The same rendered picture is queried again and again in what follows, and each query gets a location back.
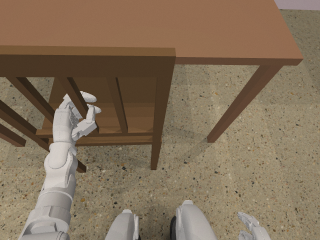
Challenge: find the right robot thigh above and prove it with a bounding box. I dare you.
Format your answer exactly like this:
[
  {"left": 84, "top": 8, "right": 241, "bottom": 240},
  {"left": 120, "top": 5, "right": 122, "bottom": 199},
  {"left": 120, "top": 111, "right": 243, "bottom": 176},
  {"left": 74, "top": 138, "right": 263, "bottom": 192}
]
[{"left": 176, "top": 204, "right": 218, "bottom": 240}]

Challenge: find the chair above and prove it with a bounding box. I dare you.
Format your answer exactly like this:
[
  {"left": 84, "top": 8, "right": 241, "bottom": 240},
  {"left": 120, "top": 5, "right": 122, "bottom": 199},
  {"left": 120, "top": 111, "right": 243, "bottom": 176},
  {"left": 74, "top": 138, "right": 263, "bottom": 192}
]
[{"left": 0, "top": 45, "right": 176, "bottom": 173}]

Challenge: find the robot left forearm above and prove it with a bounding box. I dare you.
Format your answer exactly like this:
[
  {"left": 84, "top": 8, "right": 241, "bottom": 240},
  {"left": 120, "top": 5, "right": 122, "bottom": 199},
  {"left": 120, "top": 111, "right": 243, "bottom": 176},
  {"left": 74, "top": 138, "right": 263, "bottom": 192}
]
[{"left": 18, "top": 141, "right": 78, "bottom": 240}]

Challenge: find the right robot hand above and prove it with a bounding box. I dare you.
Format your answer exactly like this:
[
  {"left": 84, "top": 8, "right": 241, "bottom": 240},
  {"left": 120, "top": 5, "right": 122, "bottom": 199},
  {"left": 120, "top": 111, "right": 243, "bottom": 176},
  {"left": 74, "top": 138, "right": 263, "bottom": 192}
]
[{"left": 237, "top": 211, "right": 272, "bottom": 240}]

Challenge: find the left robot hand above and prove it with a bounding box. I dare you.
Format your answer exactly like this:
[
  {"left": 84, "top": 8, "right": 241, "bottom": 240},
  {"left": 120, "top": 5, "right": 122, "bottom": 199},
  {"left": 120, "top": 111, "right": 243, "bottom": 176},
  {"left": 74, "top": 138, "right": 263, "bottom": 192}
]
[{"left": 52, "top": 91, "right": 101, "bottom": 146}]

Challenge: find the robot right shin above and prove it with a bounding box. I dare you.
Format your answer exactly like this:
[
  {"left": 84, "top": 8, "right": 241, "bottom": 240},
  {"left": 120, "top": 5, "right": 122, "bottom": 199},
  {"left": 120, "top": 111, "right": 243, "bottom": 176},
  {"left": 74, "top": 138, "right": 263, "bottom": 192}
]
[{"left": 175, "top": 200, "right": 193, "bottom": 240}]

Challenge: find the table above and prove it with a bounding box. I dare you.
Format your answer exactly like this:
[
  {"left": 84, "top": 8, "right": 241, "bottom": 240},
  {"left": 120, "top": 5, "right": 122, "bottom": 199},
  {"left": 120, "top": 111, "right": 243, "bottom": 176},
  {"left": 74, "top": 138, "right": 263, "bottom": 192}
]
[{"left": 0, "top": 0, "right": 304, "bottom": 147}]

